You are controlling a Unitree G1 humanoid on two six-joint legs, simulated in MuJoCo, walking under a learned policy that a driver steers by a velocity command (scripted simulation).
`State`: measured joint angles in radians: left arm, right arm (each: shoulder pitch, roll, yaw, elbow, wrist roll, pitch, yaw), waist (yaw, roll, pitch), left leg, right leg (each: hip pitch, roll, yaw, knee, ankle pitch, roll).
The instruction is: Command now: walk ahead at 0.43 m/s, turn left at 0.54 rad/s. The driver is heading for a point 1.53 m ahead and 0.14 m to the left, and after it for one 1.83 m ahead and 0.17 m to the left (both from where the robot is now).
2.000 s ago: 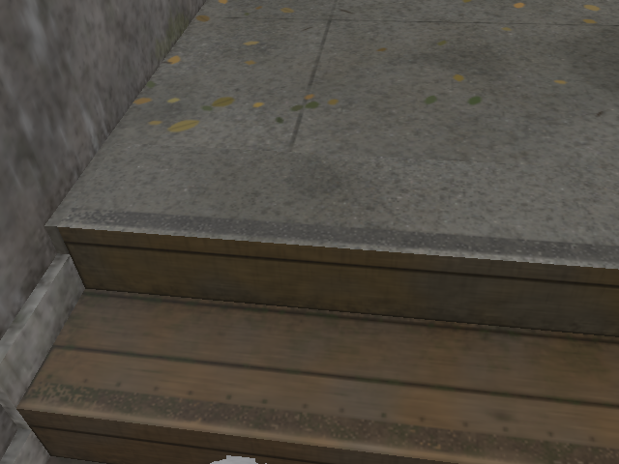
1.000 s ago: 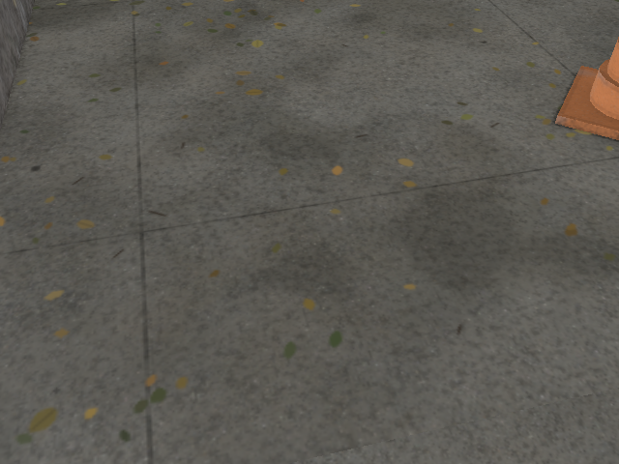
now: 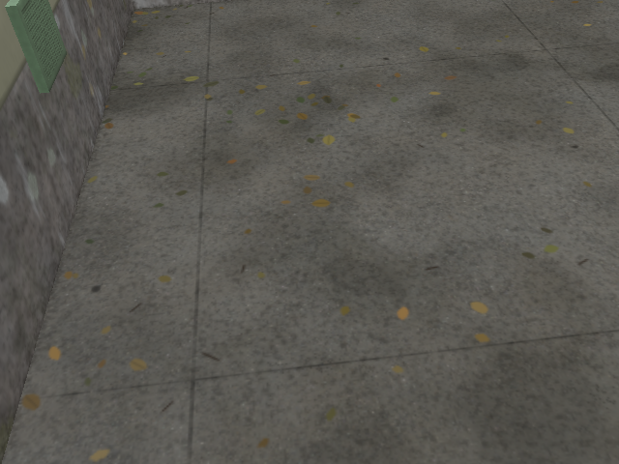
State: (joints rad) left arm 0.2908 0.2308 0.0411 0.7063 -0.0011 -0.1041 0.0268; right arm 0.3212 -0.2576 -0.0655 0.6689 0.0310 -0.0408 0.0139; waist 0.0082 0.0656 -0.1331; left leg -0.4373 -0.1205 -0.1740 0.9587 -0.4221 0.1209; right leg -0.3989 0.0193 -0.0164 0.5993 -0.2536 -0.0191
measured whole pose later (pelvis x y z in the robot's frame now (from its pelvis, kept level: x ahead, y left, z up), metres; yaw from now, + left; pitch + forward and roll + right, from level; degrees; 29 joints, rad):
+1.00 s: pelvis +0.52 +0.18 +0.00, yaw +10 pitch +4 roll +1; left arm 0.06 0.23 0.02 0.68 -0.02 -0.09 -0.07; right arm 0.39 -0.26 -0.04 0.82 -0.01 -0.06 -0.02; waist -0.07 -0.03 -0.01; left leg 0.10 -0.04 0.13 0.29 -0.46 0.03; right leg -0.70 -0.04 -0.06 0.64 0.03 -0.07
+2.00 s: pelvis +0.96 +0.23 +0.01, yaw -14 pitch +1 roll +1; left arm 0.15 0.20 0.03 0.67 0.00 0.03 0.03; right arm 0.23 -0.23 -0.03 0.89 -0.02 -0.04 0.00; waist -0.06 0.00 0.00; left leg -0.20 0.01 0.05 0.48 -0.29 -0.01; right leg -0.31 0.00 0.00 0.53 -0.24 -0.02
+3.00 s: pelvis +0.98 +0.22 +0.02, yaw -14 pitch +0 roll -1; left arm 0.28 0.21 0.08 0.97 -0.03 -0.04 0.03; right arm 0.28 -0.19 -0.03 1.09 0.03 -0.08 -0.02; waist -0.01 -0.01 -0.01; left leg -0.30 0.04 0.02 0.79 -0.49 0.08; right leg -0.17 0.06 0.01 0.35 -0.19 -0.07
